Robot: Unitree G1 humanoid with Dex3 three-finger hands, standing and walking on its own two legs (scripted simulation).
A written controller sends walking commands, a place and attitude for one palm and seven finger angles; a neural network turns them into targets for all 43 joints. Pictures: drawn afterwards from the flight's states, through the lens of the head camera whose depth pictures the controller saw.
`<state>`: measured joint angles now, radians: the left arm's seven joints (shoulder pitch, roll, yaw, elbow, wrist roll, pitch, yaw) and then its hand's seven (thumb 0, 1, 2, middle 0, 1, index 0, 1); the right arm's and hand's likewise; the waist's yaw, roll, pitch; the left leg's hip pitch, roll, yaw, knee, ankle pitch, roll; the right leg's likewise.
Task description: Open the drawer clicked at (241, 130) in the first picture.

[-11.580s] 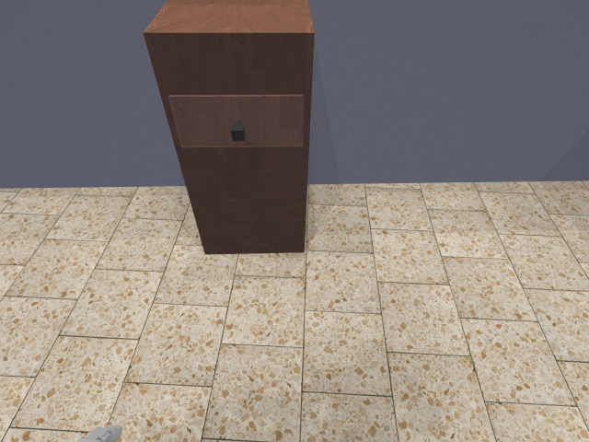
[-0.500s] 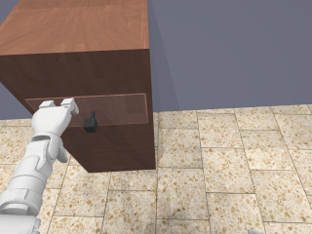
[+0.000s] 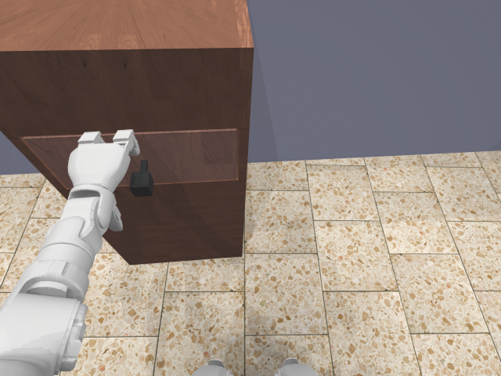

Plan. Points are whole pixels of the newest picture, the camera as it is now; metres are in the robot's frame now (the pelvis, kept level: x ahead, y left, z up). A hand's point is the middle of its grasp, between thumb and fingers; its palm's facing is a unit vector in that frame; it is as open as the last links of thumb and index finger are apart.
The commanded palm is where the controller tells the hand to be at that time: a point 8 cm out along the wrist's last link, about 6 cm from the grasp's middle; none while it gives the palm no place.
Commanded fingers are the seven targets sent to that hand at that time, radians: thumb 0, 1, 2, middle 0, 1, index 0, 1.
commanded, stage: move the hooked fingers above the handle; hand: left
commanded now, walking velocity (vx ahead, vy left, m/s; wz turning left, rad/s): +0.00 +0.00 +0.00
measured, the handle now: (142, 176) +0.49 +0.22 -0.07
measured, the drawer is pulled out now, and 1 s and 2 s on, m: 0.00 0.00 0.00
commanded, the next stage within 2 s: none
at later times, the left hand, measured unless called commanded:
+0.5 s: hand (121, 176) +0.44 +0.23 +0.00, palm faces -0.03 -0.02 -1.00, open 13.8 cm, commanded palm +0.42 +0.23 +0.05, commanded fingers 0.00 -0.50 0.30 -0.30 -1.20 -0.30 -1.20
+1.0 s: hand (111, 181) +0.44 +0.25 +0.00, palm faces -0.07 -0.02 -1.00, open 13.8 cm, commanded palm +0.42 +0.24 +0.05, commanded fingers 0.00 -0.50 0.30 -0.30 -1.20 -0.30 -1.20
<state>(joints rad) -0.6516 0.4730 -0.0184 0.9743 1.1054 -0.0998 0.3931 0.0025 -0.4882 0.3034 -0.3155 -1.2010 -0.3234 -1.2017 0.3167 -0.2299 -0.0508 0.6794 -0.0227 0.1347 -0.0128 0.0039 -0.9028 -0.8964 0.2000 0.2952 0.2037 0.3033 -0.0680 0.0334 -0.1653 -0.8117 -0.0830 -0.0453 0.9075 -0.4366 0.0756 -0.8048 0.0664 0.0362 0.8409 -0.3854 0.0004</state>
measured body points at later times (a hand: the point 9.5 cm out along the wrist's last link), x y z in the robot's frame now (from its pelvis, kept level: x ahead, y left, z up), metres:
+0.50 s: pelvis -0.01 -0.01 +0.00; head +0.09 -0.01 +0.44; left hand +0.44 +0.23 +0.06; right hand +0.02 -0.29 -0.13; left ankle -0.01 +0.07 -0.69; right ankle +0.00 -0.13 -0.69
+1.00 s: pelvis +0.00 -0.03 +0.00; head +0.10 -0.02 +0.44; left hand +0.44 +0.25 +0.05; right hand +0.06 -0.30 -0.13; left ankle -0.01 +0.07 -0.69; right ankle +0.00 -0.13 -0.69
